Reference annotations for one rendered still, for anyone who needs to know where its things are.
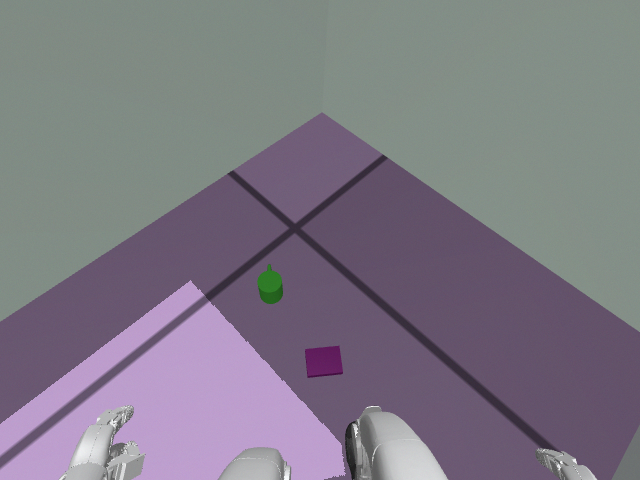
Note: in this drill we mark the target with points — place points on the left robot arm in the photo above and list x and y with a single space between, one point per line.
86 471

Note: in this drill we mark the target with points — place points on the right robot hand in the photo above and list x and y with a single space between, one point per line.
563 465

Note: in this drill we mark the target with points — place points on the left robot hand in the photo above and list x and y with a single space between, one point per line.
122 461

